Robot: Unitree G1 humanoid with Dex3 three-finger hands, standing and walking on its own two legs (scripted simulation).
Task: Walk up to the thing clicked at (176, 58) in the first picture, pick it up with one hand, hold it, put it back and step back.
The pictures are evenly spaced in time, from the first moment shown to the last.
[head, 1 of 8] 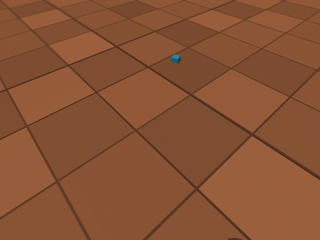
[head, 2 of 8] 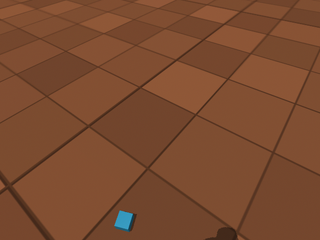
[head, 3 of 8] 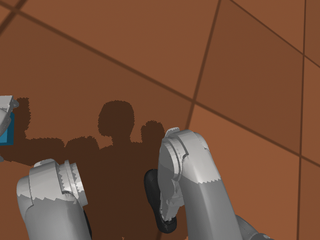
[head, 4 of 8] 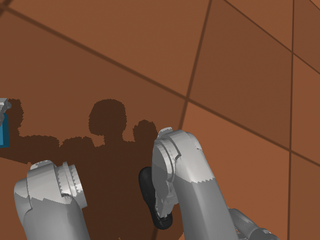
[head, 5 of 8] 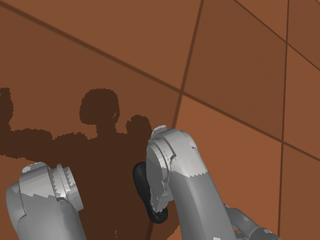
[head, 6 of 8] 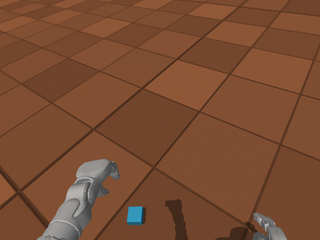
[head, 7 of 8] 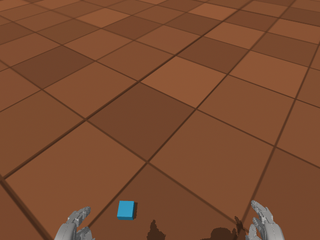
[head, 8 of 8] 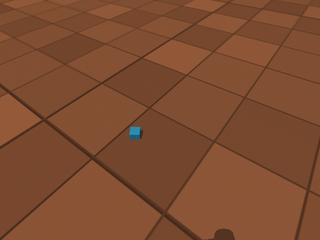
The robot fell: no
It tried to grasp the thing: yes
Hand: left
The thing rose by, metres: 0.00
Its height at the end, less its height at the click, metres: +0.00
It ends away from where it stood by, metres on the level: 0.03
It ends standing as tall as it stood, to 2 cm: yes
